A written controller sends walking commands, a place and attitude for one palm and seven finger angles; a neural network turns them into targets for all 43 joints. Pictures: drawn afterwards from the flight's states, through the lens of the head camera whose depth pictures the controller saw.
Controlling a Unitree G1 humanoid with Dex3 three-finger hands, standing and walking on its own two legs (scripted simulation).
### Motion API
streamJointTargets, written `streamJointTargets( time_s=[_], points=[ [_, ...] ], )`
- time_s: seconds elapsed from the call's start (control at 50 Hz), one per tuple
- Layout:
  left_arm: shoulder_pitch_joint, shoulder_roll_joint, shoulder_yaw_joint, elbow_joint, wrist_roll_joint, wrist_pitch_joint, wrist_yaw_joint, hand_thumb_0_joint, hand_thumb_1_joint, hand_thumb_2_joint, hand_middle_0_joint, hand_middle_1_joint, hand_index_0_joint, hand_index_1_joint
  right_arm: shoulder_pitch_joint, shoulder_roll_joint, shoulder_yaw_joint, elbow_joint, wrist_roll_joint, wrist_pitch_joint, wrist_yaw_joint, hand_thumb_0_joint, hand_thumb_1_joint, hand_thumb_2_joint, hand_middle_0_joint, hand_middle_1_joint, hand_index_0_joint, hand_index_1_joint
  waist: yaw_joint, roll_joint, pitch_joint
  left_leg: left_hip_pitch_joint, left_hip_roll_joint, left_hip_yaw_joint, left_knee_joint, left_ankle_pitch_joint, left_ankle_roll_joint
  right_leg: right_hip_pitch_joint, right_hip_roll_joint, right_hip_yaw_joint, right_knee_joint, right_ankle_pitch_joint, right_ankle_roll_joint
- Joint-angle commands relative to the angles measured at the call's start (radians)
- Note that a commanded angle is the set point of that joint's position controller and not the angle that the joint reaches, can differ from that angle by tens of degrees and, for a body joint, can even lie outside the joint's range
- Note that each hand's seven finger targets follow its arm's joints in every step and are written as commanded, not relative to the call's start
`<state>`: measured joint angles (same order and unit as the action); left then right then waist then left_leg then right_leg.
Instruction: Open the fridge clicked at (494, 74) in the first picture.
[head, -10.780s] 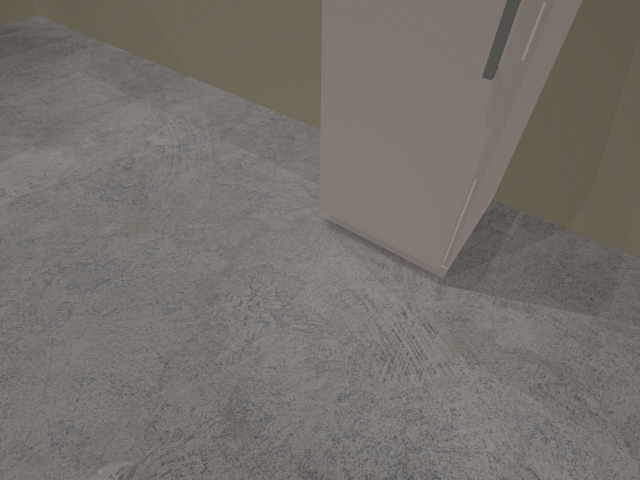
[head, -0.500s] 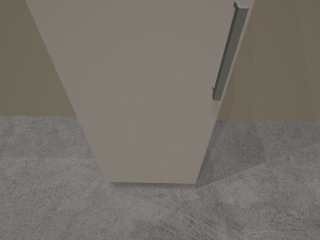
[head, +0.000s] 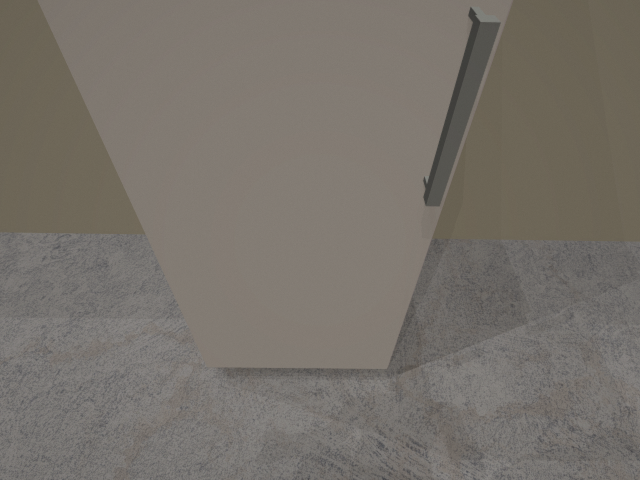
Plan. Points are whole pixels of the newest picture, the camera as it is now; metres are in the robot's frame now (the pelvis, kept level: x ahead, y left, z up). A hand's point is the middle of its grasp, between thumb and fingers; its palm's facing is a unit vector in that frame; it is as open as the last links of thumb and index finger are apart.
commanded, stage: shuffle to correct the standing spot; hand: right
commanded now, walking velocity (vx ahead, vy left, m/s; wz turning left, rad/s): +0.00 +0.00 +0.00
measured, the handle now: (450, 119) +0.54 -0.15 +0.20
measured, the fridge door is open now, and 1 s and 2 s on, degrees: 0 0 0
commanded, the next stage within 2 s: come to a stop and stand still in 0.30 s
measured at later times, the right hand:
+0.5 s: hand out of the picture +0.02 -0.17 -0.20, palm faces +0.00 +0.99 -0.13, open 7.4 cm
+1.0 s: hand out of the picture +0.10 -0.22 -0.18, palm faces +0.00 +0.97 -0.26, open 7.4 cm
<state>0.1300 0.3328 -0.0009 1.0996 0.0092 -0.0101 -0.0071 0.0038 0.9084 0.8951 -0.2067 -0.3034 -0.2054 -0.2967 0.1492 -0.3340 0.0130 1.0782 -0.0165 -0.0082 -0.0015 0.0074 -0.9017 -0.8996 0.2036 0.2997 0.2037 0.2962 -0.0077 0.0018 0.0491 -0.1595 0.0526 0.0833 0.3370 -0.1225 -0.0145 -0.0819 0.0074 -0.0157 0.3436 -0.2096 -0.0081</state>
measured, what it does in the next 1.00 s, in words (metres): stands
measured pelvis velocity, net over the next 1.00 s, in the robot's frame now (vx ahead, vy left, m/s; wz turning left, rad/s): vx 0.02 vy -0.01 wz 0.04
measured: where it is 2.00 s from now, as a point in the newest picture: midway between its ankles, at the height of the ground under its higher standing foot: outside the picture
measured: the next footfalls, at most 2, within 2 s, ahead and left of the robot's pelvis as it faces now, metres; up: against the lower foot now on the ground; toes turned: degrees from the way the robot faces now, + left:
right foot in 1.80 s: -0.08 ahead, -0.13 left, +0.00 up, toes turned -1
left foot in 2.00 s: -0.06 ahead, +0.11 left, +0.00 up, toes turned +1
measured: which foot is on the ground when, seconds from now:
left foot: down 0.00-1.00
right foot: down 0.00-1.00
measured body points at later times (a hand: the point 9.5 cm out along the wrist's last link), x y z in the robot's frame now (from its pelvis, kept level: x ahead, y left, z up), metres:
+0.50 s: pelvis +0.06 -0.01 -0.01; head +0.06 -0.03 +0.43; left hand +0.00 +0.20 -0.17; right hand +0.02 -0.23 -0.18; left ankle +0.04 +0.13 -0.75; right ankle -0.01 -0.11 -0.75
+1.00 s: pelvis +0.02 -0.01 -0.02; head +0.00 -0.02 +0.43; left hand +0.05 +0.25 -0.16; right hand +0.10 -0.27 -0.16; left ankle +0.04 +0.13 -0.75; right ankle -0.01 -0.11 -0.75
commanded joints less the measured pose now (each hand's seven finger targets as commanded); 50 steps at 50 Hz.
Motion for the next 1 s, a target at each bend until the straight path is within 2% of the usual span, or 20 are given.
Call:
streamJointTargets(
  time_s=[0.0,0.06,0.16,0.3,0.4,0.46,0.5,0.52,0.6,0.68,0.76,0.78,0.8,0.82,0.84,0.88,0.9,0.94,0.96,0.98],
  points=[
    [-0.032,0.196,0.037,-0.055,-0.002,-0.021,0.013,0.0,0.9,0.9,-0.2,-0.3,-0.2,-0.3,-0.034,-0.196,-0.043,-0.056,0.002,-0.027,-0.018,0.0,-0.9,-0.9,0.2,0.3,0.2,0.3,0.005,0.0,-0.064,0.09,0.102,-0.116,-0.054,0.072,0.033,-0.071,-0.129,0.105,-0.084,0.119,-0.012],
    [0.026,0.082,0.006,-0.022,0.004,-0.002,0.01,0.0,0.9,0.9,-0.2,-0.3,-0.2,-0.3,0.027,-0.087,-0.016,-0.02,0.006,-0.011,-0.022,0.0,-0.9,-0.9,0.2,0.3,0.2,0.3,0.005,0.019,-0.057,0.08,0.104,-0.121,-0.078,-0.062,0.012,-0.08,-0.116,0.081,-0.08,0.024,0.009],
    [0.099,0.046,0.0,-0.002,0.013,0.014,0.007,0.0,0.9,0.9,-0.2,-0.3,-0.2,-0.3,0.085,-0.076,-0.023,-0.012,0.0,0.004,-0.02,0.0,-0.9,-0.9,0.2,0.3,0.2,0.3,0.0,0.044,0.047,-0.01,0.103,-0.162,-0.092,-0.325,0.024,-0.151,-0.084,0.049,-0.044,-0.177,0.009],
    [0.189,-0.007,0.005,0.01,0.007,-0.003,0.018,0.0,0.9,0.9,-0.2,-0.3,-0.2,-0.3,0.174,-0.025,-0.038,-0.01,0.001,-0.006,-0.016,0.0,-0.9,-0.9,0.2,0.3,0.2,0.3,-0.001,0.018,0.079,-0.032,0.09,-0.152,-0.017,-0.291,0.059,-0.17,-0.09,0.035,0.025,-0.148,-0.016],
    [0.261,-0.044,0.011,0.024,0.0,-0.022,0.031,0.0,0.9,0.9,-0.2,-0.3,-0.2,-0.3,0.232,0.038,-0.044,0.003,0.001,-0.013,-0.021,0.0,-0.9,-0.9,0.2,0.3,0.2,0.3,0.004,-0.019,0.059,0.0,0.068,-0.096,0.108,-0.091,0.07,-0.152,-0.111,0.037,0.076,0.027,-0.032],
    [0.321,-0.054,0.011,0.054,-0.004,-0.024,0.052,0.0,0.9,0.9,-0.2,-0.3,-0.2,-0.3,0.232,0.109,-0.028,0.011,0.002,-0.007,-0.039,0.0,-0.9,-0.9,0.2,0.3,0.2,0.3,0.015,-0.098,0.031,-0.008,0.03,-0.016,0.204,0.093,0.031,-0.046,-0.163,0.055,0.078,0.535,-0.032],
    [0.324,-0.074,0.011,0.057,-0.009,-0.02,0.066,0.0,0.9,0.9,-0.2,-0.3,-0.2,-0.3,0.256,0.116,-0.028,0.019,0.008,-0.002,-0.05,0.0,-0.9,-0.9,0.2,0.3,0.2,0.3,0.005,-0.092,0.044,0.03,0.037,-0.029,0.174,0.226,0.02,-0.032,-0.157,0.043,0.117,0.818,-0.014],
    [0.318,-0.077,0.013,0.053,-0.012,-0.019,0.071,0.0,0.9,0.9,-0.2,-0.3,-0.2,-0.3,0.281,0.111,-0.029,0.029,0.012,-0.003,-0.056,0.0,-0.9,-0.9,0.2,0.3,0.2,0.3,-0.002,-0.074,0.038,0.057,0.05,-0.039,0.161,0.333,0.017,-0.029,-0.145,0.034,0.132,0.862,0.0],
    [0.322,-0.092,0.034,0.03,-0.015,-0.01,0.078,0.0,0.9,0.9,-0.2,-0.3,-0.2,-0.3,0.272,0.097,-0.04,0.009,0.013,0.008,-0.065,0.0,-0.9,-0.9,0.2,0.3,0.2,0.3,0.007,-0.036,0.015,0.069,0.065,-0.041,0.187,0.442,0.011,-0.016,-0.138,0.026,0.118,0.815,0.002],
    [0.3,-0.099,0.052,0.011,-0.01,-0.003,0.078,0.0,0.9,0.9,-0.2,-0.3,-0.2,-0.3,0.228,0.115,-0.052,-0.028,0.007,0.019,-0.06,0.0,-0.9,-0.9,0.2,0.3,0.2,0.3,0.014,-0.035,0.009,0.004,0.048,-0.044,0.183,0.258,0.004,0.002,-0.163,0.042,0.085,0.682,-0.024],
    [0.28,-0.106,0.056,-0.007,-0.004,-0.006,0.072,0.0,0.9,0.9,-0.2,-0.3,-0.2,-0.3,0.211,0.117,-0.054,-0.044,0.003,0.013,-0.053,0.0,-0.9,-0.9,0.2,0.3,0.2,0.3,0.012,-0.015,-0.028,0.035,0.056,-0.06,0.153,0.263,0.013,-0.033,-0.156,0.044,0.077,0.503,-0.031],
    [0.278,-0.106,0.055,-0.011,-0.003,-0.008,0.071,0.0,0.9,0.9,-0.2,-0.3,-0.2,-0.3,0.208,0.113,-0.054,-0.046,0.004,0.01,-0.052,0.0,-0.9,-0.9,0.2,0.3,0.2,0.3,0.013,-0.017,-0.043,0.048,0.061,-0.067,0.16,0.31,0.02,-0.032,-0.15,0.041,0.081,0.52,-0.025],
    [0.21,0.053,0.067,-0.122,0.005,-0.019,0.056,0.0,0.9,0.9,-0.2,-0.3,-0.2,-0.3,0.208,-0.096,-0.055,-0.124,-0.006,-0.013,-0.045,0.0,-0.9,-0.9,0.2,0.3,0.2,0.3,0.006,0.068,-0.059,0.066,0.021,-0.027,0.197,0.42,0.032,-0.027,-0.108,0.076,0.128,0.77,0.006],
    [0.239,0.069,0.104,-0.15,0.004,-0.046,0.062,0.0,0.9,0.9,-0.2,-0.3,-0.2,-0.3,0.186,-0.031,-0.082,-0.158,-0.008,-0.012,-0.047,0.0,-0.9,-0.9,0.2,0.3,0.2,0.3,0.024,-0.006,-0.206,0.034,0.036,-0.019,0.29,0.325,0.043,0.032,-0.135,0.074,0.191,0.842,0.011],
    [0.243,0.032,0.107,-0.132,0.005,-0.05,0.072,0.0,0.9,0.9,-0.2,-0.3,-0.2,-0.3,0.162,0.008,-0.081,-0.158,-0.005,-0.011,-0.045,0.0,-0.9,-0.9,0.2,0.3,0.2,0.3,0.029,-0.095,-0.253,-0.032,0.026,-0.015,0.307,0.253,0.051,0.099,-0.155,0.078,0.203,0.956,0.001],
    [0.243,0.01,0.095,-0.144,0.009,-0.029,0.073,0.0,0.9,0.9,-0.2,-0.3,-0.2,-0.3,0.165,0.05,-0.064,-0.178,-0.004,-0.003,-0.041,0.0,-0.9,-0.9,0.2,0.3,0.2,0.3,0.029,-0.154,-0.183,-0.124,0.003,-0.018,0.221,-0.011,0.055,0.112,-0.187,0.092,0.205,0.846,-0.052],
    [0.204,0.016,0.092,-0.169,0.013,-0.024,0.07,0.0,0.9,0.9,-0.2,-0.3,-0.2,-0.3,0.175,0.038,-0.067,-0.18,-0.008,-0.004,-0.036,0.0,-0.9,-0.9,0.2,0.3,0.2,0.3,0.007,-0.09,-0.133,-0.084,0.008,-0.025,0.171,0.068,0.06,0.033,-0.17,0.076,0.231,0.709,-0.058],
    [0.166,0.016,0.094,-0.201,0.006,-0.019,0.065,0.0,0.9,0.9,-0.2,-0.3,-0.2,-0.3,0.185,-0.034,-0.087,-0.178,-0.009,-0.007,-0.037,0.0,-0.9,-0.9,0.2,0.3,0.2,0.3,0.005,0.031,-0.047,0.003,0.092,-0.121,0.16,0.33,0.096,-0.173,-0.093,0.03,0.241,0.281,-0.029],
    [0.163,0.018,0.092,-0.208,0.002,-0.014,0.06,0.0,0.9,0.9,-0.2,-0.3,-0.2,-0.3,0.156,-0.062,-0.086,-0.187,-0.006,-0.01,-0.036,0.0,-0.9,-0.9,0.2,0.3,0.2,0.3,0.02,0.062,-0.017,-0.02,0.131,-0.165,0.13,0.272,0.114,-0.206,-0.069,0.02,0.207,0.065,-0.023],
    [0.157,0.024,0.091,-0.211,0.002,-0.013,0.054,0.0,0.9,0.9,-0.2,-0.3,-0.2,-0.3,0.112,-0.082,-0.087,-0.202,-0.006,-0.011,-0.035,0.0,-0.9,-0.9,0.2,0.3,0.2,0.3,0.034,0.061,0.01,-0.067,0.128,-0.173,0.11,0.157,0.116,-0.199,-0.068,0.027,0.165,0.008,-0.027]
  ],
)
